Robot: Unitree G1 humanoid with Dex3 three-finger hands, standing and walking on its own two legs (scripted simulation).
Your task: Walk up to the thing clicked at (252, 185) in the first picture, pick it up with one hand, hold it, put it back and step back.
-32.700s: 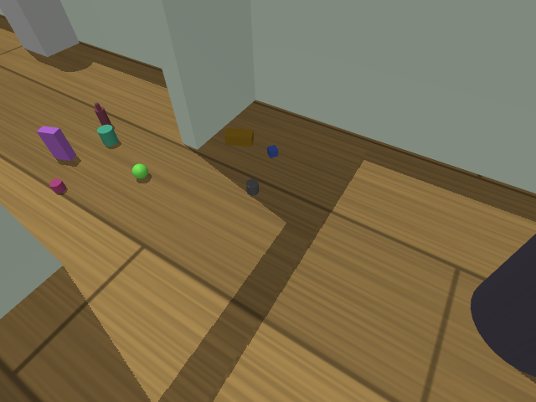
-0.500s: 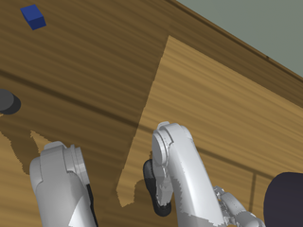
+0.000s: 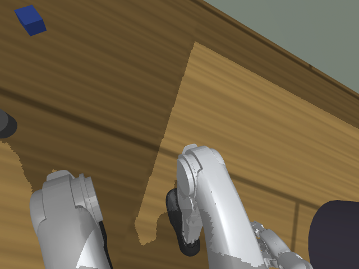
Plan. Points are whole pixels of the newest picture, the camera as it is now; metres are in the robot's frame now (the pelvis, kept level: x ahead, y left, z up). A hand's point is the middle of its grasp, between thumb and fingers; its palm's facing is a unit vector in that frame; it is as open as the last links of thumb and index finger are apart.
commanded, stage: approach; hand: left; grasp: from above
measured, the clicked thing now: out of the picture +0.46 +0.36 -0.28
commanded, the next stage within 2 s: close in in 0.20 s
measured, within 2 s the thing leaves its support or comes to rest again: neither
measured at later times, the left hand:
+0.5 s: hand out of the picture +0.44 +0.36 -0.19, palm faces -0.48 -0.15 -0.86, open 14.2 cm
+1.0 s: hand out of the picture +0.45 +0.35 -0.24, palm faces -0.41 -0.14 -0.90, open 14.2 cm
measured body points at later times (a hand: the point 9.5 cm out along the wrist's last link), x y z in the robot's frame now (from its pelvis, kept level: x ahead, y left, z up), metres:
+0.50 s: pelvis +0.00 +0.00 +0.00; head +0.25 +0.10 +0.36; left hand +0.46 +0.36 -0.14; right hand +0.06 -0.27 -0.09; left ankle +0.08 +0.14 -0.28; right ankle +0.10 -0.12 -0.28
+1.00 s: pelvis +0.00 +0.00 -0.01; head +0.27 +0.12 +0.33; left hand +0.47 +0.36 -0.18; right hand +0.07 -0.25 -0.08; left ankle +0.08 +0.14 -0.28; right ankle +0.10 -0.12 -0.28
